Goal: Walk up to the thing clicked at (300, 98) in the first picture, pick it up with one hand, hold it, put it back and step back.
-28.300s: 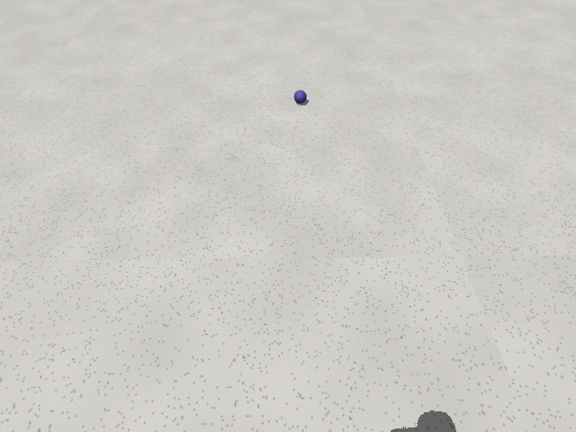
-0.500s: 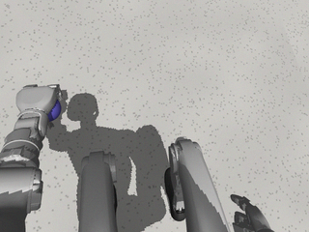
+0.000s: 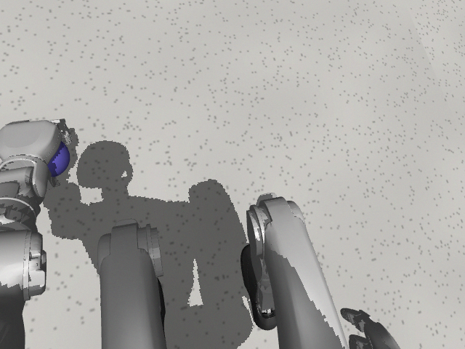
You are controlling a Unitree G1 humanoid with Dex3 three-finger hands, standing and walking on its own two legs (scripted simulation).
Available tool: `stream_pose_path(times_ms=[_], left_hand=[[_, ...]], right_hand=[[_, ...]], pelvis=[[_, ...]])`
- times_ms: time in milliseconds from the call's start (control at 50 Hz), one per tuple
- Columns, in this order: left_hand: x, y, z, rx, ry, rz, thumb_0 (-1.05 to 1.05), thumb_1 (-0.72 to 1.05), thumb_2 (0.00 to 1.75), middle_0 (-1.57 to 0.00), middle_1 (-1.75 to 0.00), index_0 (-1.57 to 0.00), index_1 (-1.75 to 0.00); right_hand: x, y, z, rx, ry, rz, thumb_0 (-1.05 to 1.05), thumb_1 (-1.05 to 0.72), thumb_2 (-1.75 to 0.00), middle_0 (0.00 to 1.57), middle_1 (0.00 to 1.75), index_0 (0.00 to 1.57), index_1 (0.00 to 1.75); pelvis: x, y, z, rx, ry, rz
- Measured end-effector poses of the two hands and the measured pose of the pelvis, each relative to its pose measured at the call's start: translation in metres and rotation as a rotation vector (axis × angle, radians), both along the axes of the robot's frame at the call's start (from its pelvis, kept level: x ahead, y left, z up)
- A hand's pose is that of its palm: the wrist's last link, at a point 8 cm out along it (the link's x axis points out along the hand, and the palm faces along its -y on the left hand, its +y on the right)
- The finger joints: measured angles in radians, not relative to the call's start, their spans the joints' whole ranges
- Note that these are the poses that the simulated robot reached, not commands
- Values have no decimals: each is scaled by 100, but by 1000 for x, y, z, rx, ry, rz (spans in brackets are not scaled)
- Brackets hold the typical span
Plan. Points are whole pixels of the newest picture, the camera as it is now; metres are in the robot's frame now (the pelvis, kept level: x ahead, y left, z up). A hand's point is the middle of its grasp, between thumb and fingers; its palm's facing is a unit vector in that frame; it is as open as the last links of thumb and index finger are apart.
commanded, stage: crouch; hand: left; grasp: from above
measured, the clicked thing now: (44, 156) +0.46 +0.28 -0.18
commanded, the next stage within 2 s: lower in 0.14 s
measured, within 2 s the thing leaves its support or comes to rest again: rests again in 1.68 s
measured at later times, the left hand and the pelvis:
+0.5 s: hand (53, 167) +0.45 +0.28 -0.21, palm faces -0.49 -0.06 -0.87, open 9.9 cm; pelvis +0.00 +0.00 -0.03, yaw -1 degrees
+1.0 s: hand (64, 169) +0.46 +0.28 -0.26, palm faces -0.47 -0.10 -0.88, open 9.9 cm; pelvis +0.01 +0.01 -0.05, yaw -4 degrees
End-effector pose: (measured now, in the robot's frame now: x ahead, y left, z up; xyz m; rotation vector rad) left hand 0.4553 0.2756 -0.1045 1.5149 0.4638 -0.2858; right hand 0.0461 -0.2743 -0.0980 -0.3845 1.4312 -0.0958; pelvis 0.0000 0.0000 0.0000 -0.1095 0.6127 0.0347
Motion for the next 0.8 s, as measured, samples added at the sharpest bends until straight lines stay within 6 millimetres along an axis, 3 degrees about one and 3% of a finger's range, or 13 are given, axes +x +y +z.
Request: stream_pose_path(times_ms=[340,800], left_hand=[[6,4,-25,-1,5,-4,1,-8,69,-54,-86,-65,-83],[9,4,-83,-21,3,-6,0,-9,69,-55,-85,-65,-83]], right_hand=[[0,3,-17,2,15,22,0,-92,-90,20,30,20,30],[-8,6,-25,-12,63,77,0,-92,-90,20,30,20,30]], pelvis=[[2,2,-20,-11,-3,-3],[7,5,-46,-42,-23,-20]])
